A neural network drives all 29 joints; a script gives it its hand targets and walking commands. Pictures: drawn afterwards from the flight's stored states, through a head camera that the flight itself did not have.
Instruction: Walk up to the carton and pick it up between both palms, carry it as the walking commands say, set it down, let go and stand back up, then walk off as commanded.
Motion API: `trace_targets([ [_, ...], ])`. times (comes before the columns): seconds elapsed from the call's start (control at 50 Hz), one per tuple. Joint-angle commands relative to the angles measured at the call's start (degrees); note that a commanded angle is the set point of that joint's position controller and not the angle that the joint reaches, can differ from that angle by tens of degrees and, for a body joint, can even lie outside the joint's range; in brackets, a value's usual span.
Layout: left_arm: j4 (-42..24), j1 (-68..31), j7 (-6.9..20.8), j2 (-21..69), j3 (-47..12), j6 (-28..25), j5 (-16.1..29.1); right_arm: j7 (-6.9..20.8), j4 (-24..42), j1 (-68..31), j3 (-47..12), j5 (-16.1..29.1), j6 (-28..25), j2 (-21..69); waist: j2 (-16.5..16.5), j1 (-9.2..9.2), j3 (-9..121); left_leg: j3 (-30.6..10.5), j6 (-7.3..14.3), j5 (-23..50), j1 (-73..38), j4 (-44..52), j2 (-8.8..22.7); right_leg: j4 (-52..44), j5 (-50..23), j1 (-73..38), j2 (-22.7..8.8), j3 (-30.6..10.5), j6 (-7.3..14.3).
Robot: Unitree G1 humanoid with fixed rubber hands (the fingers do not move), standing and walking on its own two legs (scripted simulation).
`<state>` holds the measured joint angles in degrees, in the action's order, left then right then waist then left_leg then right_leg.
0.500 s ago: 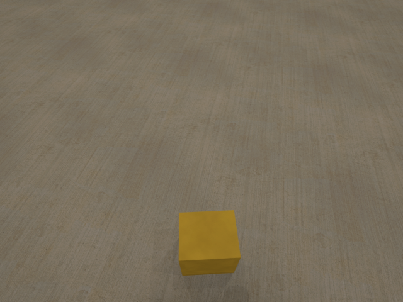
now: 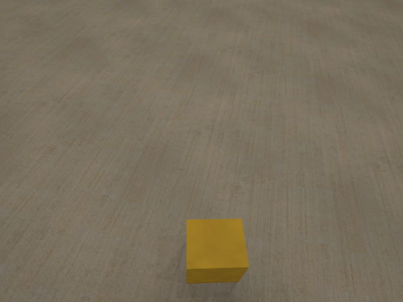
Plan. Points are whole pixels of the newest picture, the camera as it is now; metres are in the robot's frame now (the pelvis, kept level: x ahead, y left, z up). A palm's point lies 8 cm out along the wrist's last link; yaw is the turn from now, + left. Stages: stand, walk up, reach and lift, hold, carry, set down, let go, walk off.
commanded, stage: walk up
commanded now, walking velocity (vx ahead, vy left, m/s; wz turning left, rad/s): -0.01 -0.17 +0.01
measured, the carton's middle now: (213, 251) +0.41 -0.05 -0.65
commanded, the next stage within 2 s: stand in 1.22 s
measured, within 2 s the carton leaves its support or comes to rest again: neither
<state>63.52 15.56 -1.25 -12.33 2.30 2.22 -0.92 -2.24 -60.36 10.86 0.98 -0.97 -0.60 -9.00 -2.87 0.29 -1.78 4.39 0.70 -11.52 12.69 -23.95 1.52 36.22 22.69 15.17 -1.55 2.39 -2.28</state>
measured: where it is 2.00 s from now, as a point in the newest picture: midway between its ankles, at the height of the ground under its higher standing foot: outside the picture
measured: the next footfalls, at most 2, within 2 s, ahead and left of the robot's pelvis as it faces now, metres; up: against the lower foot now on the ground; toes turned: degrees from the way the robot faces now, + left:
right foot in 0.22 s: +0.03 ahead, -0.17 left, +0.00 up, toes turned -3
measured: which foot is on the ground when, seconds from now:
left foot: down 0.00-1.00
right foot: up 0.00-0.20, down 0.22-1.00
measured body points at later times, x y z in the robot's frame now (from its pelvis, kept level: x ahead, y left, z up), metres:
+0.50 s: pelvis +0.02 -0.06 +0.00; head +0.03 -0.08 +0.45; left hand +0.05 +0.16 -0.15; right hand +0.00 -0.29 -0.17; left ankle +0.01 +0.09 -0.74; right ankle +0.00 -0.16 -0.74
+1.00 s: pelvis +0.02 -0.05 +0.00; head +0.03 -0.06 +0.45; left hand +0.00 +0.17 -0.16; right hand +0.02 -0.27 -0.16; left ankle +0.02 +0.09 -0.74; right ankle +0.00 -0.16 -0.74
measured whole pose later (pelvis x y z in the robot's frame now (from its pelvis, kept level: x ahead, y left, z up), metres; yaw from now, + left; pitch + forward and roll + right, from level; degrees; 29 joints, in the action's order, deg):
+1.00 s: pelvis +0.02 -0.05 +0.00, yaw +0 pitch -1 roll +0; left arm 68.6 16.5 -2.8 -8.5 1.3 -0.7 -0.3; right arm -2.8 -67.5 14.5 1.4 -0.5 -0.1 -7.6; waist 0.1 -0.5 -1.6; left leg 1.3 -2.4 -12.5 8.7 -22.0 2.8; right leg 23.0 15.0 7.4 -1.3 3.9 0.3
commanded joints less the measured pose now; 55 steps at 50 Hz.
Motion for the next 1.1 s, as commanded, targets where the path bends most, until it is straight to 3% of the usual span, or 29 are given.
trace_targets([
  [0.0, -2.2, -0.2, 0.3, -5.0, 2.3, 1.0, -0.6, -2.0, -0.2, 8.2, 3.4, -0.2, -0.4, -12.7, 6.8, 3.06, 2.4, -21.9, 11.6, 20.6, -7.0, 7.8, 25.3, 20.8, 4.4, 13.4, -2.9, -4.9, -0.1],
  [0.06, -3.2, -0.2, 0.7, -2.9, 1.5, 1.0, -0.5, -1.6, 0.5, 3.5, 2.2, -0.7, -0.2, -9.0, 12.3, 1.72, 1.5, -13.6, 8.7, 11.6, -1.5, 8.9, 18.2, 18.9, -0.1, 10.1, -2.5, -3.8, -0.1],
  [0.1, -4.2, -0.5, 0.8, -1.6, 0.6, 1.0, -0.2, -0.9, 0.5, 2.0, 1.9, -1.1, -0.1, -8.3, 16.3, 1.34, 0.3, -9.3, 6.7, 8.3, 0.8, 9.0, 14.0, 7.5, -0.5, 4.8, -1.8, -1.7, 0.2],
  [0.12, -4.6, -0.5, 0.7, -1.4, 0.3, 0.7, 0.1, -0.5, 0.0, 2.3, 2.1, -1.2, 0.2, -8.6, 17.3, 1.21, 0.3, -8.8, 6.5, 8.0, 1.8, 8.5, 12.9, 2.8, -0.8, 1.8, -0.8, -0.1, 0.3],
  [0.14, -4.4, 0.2, 0.5, -1.1, 0.1, 0.1, 0.2, -0.2, -1.0, 3.4, 2.3, -1.0, 0.5, -9.0, 16.2, 0.68, 0.6, -8.5, 6.3, 9.1, 1.5, 7.5, 12.0, -2.9, -3.2, -1.3, 0.2, 1.6, 0.1],
  [0.16, -3.5, 1.9, 0.2, -0.6, -0.1, -0.6, 0.2, 0.0, -2.0, 4.0, 2.3, -0.7, 0.9, -9.2, 14.4, -0.55, 1.2, -7.4, 5.5, 10.4, 1.2, 5.3, 10.3, -10.7, -8.2, -5.2, 1.0, 3.2, 0.0],
  [0.18, -2.5, 3.6, -0.1, -1.3, 0.0, -1.6, 0.1, 0.3, -2.9, 5.3, 2.2, -0.2, 1.1, -8.4, 11.5, -1.28, 2.3, -5.8, 4.0, 8.9, 2.0, 2.7, 7.7, -16.7, -12.8, -10.1, -0.3, 3.5, 0.4],
  [0.2, -1.9, 4.2, -0.4, -3.7, 0.5, -2.6, -0.4, 0.5, -3.2, 7.1, 1.5, 0.0, 1.0, -6.0, 5.4, -0.92, 2.9, -4.4, 1.9, 3.9, 3.9, -1.6, 4.9, -19.2, -15.4, -13.1, -5.3, -0.8, 1.1],
  [0.22, -2.4, 2.5, -0.4, -7.4, 1.3, -3.3, -0.7, 0.6, -2.1, 8.6, 0.4, 0.4, 1.0, -2.5, -7.4, 0.14, 2.2, -3.2, -1.2, -6.3, 7.0, -4.7, 0.3, -22.9, -18.1, -10.2, -14.0, -13.2, 3.3],
  [0.24, -2.0, 0.6, -0.3, -7.0, 0.8, -3.0, -0.5, 0.3, -2.6, 8.3, 0.5, 0.6, 1.8, -3.2, -10.0, 0.12, 0.1, -2.6, -2.5, -10.6, 3.4, -5.0, 1.2, -25.5, -14.3, -3.9, -15.7, -15.8, 6.5],
  [0.26, -2.2, -1.6, -0.4, -5.6, 0.4, -3.0, -0.7, 0.4, -3.3, 8.1, 0.7, 0.4, 2.1, -4.1, -8.1, 0.89, -1.9, -3.8, -2.6, -8.5, 2.8, -4.9, 1.4, -26.1, -11.1, -3.3, -14.1, -13.8, 6.9],
  [0.32, -1.5, -2.7, -0.8, -3.9, 0.1, -3.6, 0.1, 0.6, -4.6, 8.2, 0.9, 0.5, 1.2, -4.6, -6.3, 1.12, -1.6, -4.0, -2.4, 1.2, -1.5, 2.0, 1.8, -21.9, -18.6, -5.8, -9.9, -6.9, 5.5],
  [0.36, -0.7, -1.6, -0.9, -2.9, -0.2, -3.8, 0.4, 0.4, -5.3, 8.8, 1.0, 0.7, 0.6, -4.6, -4.6, 0.54, -0.4, -4.6, -1.9, 5.7, -4.7, 4.2, 3.2, -20.0, -19.2, -6.1, -8.4, -5.7, 5.0],
  [0.38, -0.2, -0.7, -0.9, -2.1, -0.4, -3.7, 0.6, 0.4, -5.4, 7.8, 1.3, 0.7, 0.5, -4.9, -1.3, 0.24, -1.8, -5.2, -1.9, 6.8, -4.2, 4.8, 3.7, -20.2, -18.0, -5.4, -7.6, -5.0, 4.6],
  [0.42, 0.7, 0.1, -1.1, -1.9, -0.4, -3.8, 0.9, 0.2, -5.8, 7.0, 1.2, 0.6, 0.5, -4.4, 1.0, -0.06, -2.6, -4.9, -2.1, 8.2, -3.8, 5.1, 3.9, -19.4, -19.1, -6.8, -7.0, -4.2, 4.4],
  [0.58, 3.4, 2.2, -1.4, -1.4, -0.3, -3.9, 0.8, -0.5, -7.0, 7.4, 1.3, 0.8, 0.6, -3.4, 1.6, -0.05, -1.4, -3.9, -2.5, 10.3, -4.7, 4.2, 4.2, -18.0, -25.0, -8.5, -6.5, -3.7, 4.2],
  [1.08, 4.8, 5.3, -1.7, -0.3, -0.5, -3.0, 0.5, -0.6, -6.9, 8.1, 0.9, 0.3, 0.2, -2.6, 3.5, -0.68, -1.7, -5.4, -1.2, 10.2, -2.1, 5.0, 5.2, -17.4, -16.4, -6.0, -5.1, -2.2, 3.0],
])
